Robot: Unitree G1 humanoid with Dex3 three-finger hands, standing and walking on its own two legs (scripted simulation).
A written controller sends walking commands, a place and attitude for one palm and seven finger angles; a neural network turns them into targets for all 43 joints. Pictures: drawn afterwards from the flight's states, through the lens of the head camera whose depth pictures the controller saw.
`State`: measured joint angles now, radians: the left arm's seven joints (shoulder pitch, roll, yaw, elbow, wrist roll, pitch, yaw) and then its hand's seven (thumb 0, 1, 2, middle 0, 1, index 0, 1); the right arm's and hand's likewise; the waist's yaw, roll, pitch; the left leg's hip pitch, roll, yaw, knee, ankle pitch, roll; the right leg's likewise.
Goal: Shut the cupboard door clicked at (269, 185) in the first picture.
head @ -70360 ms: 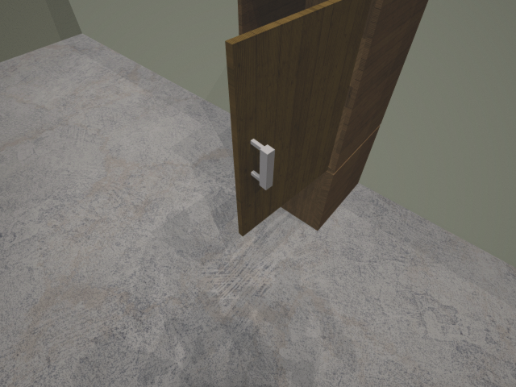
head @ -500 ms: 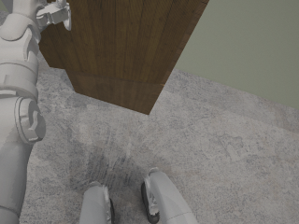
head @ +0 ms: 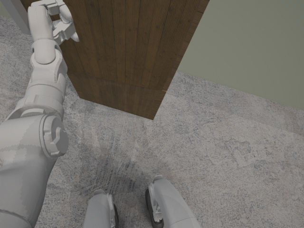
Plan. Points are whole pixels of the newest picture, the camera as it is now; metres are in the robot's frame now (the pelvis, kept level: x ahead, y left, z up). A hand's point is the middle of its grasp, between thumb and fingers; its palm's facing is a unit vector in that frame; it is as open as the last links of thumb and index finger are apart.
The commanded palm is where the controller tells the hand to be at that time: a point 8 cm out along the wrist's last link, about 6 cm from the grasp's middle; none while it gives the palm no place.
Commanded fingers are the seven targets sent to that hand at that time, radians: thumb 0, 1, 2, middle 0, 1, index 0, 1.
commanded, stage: pull the fist back off the door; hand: left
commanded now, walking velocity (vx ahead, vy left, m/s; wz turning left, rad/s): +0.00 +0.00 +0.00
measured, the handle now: (20, 3) +0.65 +0.19 +0.08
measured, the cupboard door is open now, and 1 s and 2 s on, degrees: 6 6 6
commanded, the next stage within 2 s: draw the hand back to the body in 0.54 s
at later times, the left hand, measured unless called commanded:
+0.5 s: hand (74, 57) +0.50 +0.09 +0.08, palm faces +0.06 -1.00 -0.02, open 3.1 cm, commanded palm +0.47 +0.13 +0.08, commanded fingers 0.00 0.90 0.90 -1.30 -1.50 -1.30 -1.50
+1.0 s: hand (30, 79) +0.42 +0.14 +0.14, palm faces +0.11 -0.99 -0.02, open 3.1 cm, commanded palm +0.37 +0.19 +0.14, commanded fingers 0.00 0.90 0.90 -1.30 -1.50 -1.30 -1.50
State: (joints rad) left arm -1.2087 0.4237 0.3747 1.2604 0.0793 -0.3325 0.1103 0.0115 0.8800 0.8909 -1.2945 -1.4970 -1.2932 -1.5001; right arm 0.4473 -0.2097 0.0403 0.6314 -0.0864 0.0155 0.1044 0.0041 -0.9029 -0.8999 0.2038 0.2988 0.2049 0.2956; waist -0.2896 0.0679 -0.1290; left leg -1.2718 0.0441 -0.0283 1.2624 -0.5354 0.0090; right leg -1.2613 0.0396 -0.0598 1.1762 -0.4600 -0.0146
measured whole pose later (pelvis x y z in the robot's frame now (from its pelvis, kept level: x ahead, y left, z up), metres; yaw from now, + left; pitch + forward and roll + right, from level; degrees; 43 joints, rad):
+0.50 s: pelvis +0.01 -0.01 +0.02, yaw +2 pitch +24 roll -1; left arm -0.84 0.20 0.22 1.08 0.00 -0.52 0.12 0.02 0.90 0.90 -1.30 -1.50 -1.30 -1.50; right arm 0.34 -0.25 -0.03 0.63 -0.06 0.05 0.08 0.01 -0.91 -0.90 0.20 0.30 0.20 0.30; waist -0.16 0.03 -0.15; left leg -1.05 0.02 -0.01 1.16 -0.52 0.00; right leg -1.06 0.02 -0.04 1.12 -0.48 -0.02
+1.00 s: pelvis +0.01 -0.01 +0.06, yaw +1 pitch +14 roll +0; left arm -0.44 0.20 0.20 0.67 -0.13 -0.40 0.01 0.02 0.90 0.90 -1.30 -1.50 -1.30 -1.50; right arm 0.39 -0.24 0.00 0.60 0.02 0.06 0.01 0.01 -0.90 -0.90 0.20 0.30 0.20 0.30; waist -0.09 0.04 -0.11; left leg -0.74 0.02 0.02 0.93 -0.44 0.00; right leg -0.77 0.03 -0.01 0.91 -0.39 -0.02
